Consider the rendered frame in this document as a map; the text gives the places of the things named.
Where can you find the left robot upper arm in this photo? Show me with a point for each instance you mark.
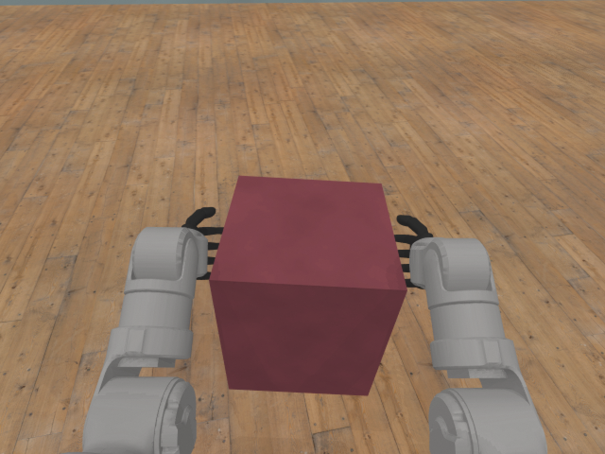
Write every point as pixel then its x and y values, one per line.
pixel 142 415

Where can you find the carton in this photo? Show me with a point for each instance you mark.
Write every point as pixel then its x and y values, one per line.
pixel 307 285

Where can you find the right robot hand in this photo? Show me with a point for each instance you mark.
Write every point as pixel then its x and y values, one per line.
pixel 419 229

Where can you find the right robot forearm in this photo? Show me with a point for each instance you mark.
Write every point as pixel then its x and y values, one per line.
pixel 469 338

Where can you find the left robot forearm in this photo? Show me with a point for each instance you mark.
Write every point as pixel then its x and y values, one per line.
pixel 153 330

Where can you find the right robot upper arm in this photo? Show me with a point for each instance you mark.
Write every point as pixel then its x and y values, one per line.
pixel 483 421

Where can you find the left robot hand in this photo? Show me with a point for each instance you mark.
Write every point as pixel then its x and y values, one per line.
pixel 194 220

